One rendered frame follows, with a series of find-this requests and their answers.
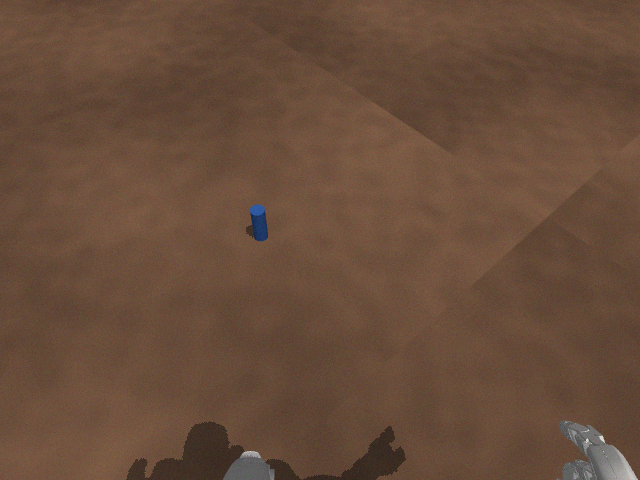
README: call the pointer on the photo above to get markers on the right robot hand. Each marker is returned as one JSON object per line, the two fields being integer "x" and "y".
{"x": 605, "y": 461}

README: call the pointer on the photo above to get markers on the can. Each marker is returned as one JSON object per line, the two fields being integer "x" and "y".
{"x": 259, "y": 224}

